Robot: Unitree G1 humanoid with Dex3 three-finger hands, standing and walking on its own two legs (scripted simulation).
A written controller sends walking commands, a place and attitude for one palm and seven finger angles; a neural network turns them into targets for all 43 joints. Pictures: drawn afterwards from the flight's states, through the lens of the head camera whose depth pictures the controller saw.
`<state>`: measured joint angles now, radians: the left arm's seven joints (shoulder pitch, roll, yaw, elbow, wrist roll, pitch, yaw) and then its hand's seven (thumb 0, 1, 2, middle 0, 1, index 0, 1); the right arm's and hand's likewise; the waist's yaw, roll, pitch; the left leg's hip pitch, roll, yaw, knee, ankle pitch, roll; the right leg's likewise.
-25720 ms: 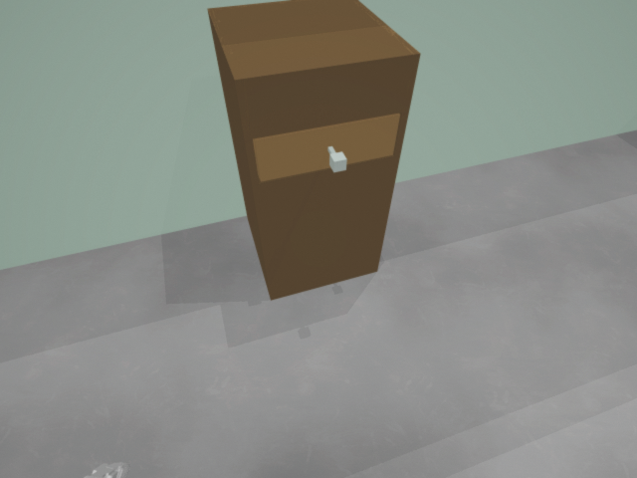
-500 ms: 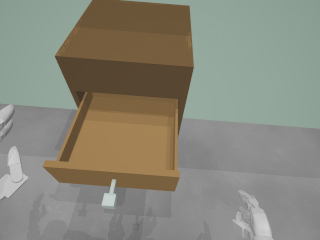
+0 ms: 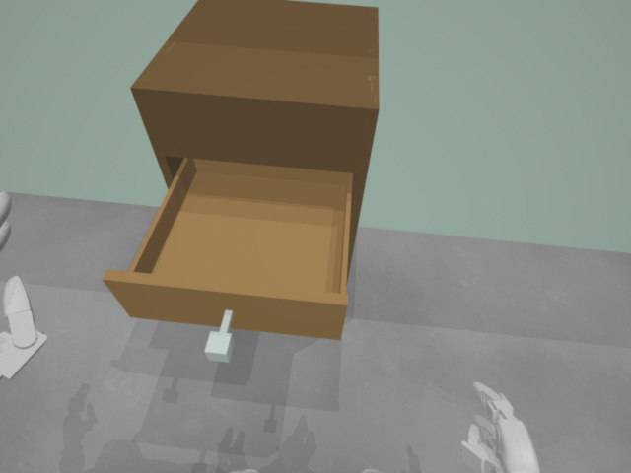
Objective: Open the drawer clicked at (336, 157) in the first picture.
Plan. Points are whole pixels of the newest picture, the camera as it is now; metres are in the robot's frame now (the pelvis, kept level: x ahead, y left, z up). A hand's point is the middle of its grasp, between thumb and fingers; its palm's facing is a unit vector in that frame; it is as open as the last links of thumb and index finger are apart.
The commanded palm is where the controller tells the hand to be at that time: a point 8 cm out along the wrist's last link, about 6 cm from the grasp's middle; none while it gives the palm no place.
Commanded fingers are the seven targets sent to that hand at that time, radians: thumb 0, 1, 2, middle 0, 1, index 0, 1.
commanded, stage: step back with the hand held close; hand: left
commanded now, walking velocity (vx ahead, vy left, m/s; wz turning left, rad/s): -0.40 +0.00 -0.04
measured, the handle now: (223, 335) +0.33 +0.17 -0.12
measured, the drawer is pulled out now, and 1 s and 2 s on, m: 0.30 0.30 0.30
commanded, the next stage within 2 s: stop stepping back and stand still in 0.36 s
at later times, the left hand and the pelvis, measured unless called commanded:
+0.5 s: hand (53, 460) +0.11 +0.19 +0.18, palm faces +0.26 -0.86 -0.45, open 7.4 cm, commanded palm +0.03 +0.25 +0.19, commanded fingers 0.00 0.90 0.90 -0.20 -0.30 -0.20 -0.30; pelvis -0.11 -0.02 +0.00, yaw -3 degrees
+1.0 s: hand out of the picture +0.03 +0.22 +0.18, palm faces +0.36 -0.83 -0.42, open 7.4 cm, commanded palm -0.02 +0.26 +0.19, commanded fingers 0.00 0.90 0.90 -0.20 -0.30 -0.20 -0.30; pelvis -0.16 -0.02 +0.01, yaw -2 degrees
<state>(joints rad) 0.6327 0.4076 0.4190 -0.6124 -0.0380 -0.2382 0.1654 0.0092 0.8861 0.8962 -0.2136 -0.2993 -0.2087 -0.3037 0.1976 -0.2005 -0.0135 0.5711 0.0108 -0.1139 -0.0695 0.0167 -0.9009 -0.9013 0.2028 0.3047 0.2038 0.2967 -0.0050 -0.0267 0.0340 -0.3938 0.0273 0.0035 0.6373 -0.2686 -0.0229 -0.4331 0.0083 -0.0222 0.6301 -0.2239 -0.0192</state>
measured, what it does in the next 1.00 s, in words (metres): walks backwards: left foot, then right foot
